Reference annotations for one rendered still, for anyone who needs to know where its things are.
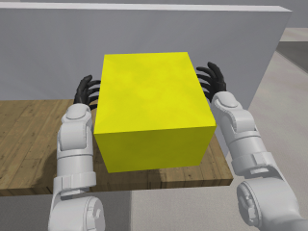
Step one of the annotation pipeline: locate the robot right upper arm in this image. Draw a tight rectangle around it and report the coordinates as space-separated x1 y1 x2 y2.
236 176 308 231

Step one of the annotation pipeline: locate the robot left upper arm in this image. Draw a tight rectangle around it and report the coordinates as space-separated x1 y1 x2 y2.
49 196 106 231

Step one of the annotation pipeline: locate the table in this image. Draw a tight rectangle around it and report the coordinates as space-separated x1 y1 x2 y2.
0 99 234 197

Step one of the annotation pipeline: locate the left robot hand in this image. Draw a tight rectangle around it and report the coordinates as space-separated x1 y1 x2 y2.
73 75 101 110

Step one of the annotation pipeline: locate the robot left forearm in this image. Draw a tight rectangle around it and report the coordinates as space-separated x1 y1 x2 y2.
48 103 96 231

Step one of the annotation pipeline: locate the carton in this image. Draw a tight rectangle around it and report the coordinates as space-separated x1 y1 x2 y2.
93 52 217 173

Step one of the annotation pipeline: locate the right robot hand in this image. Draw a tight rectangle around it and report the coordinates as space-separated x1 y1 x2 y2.
196 62 227 103

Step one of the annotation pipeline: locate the robot right forearm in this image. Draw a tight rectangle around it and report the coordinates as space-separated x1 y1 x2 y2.
210 91 300 213

